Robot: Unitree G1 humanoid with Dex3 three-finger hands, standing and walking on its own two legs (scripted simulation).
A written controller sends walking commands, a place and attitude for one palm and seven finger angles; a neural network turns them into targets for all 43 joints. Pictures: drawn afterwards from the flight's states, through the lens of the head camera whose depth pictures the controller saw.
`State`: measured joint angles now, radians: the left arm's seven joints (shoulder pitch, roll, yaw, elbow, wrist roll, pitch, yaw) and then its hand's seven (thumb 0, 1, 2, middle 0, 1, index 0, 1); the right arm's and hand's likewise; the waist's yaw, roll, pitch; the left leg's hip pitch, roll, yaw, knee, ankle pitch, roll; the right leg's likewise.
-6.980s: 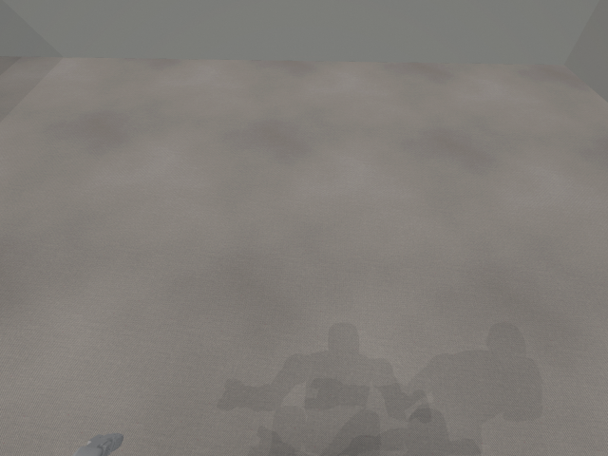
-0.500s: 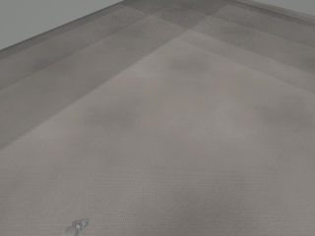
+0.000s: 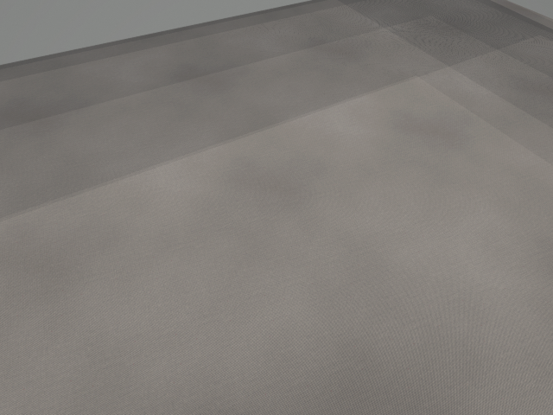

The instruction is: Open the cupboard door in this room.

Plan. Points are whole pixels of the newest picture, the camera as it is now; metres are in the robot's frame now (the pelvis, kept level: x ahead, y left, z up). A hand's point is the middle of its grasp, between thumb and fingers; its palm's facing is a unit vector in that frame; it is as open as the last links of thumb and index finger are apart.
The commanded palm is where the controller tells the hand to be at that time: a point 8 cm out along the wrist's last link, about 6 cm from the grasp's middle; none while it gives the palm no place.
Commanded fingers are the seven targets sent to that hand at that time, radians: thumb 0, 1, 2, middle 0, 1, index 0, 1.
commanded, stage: turn or walk to find it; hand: left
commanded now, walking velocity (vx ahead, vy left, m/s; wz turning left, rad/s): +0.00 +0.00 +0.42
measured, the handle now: out of the picture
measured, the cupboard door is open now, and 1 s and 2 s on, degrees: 0 0 0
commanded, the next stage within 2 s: none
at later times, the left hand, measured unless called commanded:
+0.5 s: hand out of the picture +0.06 +0.21 -0.14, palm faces +0.18 -0.94 -0.28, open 7.3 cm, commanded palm none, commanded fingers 0.00 0.90 0.90 -0.20 -0.30 -0.20 -0.30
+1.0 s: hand out of the picture -0.12 +0.19 -0.17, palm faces +0.47 -0.85 -0.24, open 7.3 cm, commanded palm none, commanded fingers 0.00 0.90 0.90 -0.20 -0.30 -0.20 -0.30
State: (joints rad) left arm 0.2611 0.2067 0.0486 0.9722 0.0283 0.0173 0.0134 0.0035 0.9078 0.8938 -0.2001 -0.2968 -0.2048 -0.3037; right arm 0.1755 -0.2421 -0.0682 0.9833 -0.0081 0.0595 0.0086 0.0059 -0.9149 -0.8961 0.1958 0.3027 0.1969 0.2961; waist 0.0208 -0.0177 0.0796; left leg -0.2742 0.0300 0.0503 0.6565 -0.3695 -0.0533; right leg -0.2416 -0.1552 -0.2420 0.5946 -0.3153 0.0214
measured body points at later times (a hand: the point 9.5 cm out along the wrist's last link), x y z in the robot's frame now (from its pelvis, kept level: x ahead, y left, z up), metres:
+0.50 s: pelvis -0.02 -0.01 +0.00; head +0.01 -0.02 +0.45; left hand +0.05 +0.26 -0.12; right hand +0.06 -0.24 -0.16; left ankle -0.01 +0.12 -0.73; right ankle -0.01 -0.12 -0.73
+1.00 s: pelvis -0.06 -0.01 +0.00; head -0.03 +0.01 +0.45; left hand -0.15 +0.23 -0.15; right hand +0.12 -0.21 -0.14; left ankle -0.12 +0.10 -0.73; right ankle -0.01 -0.11 -0.73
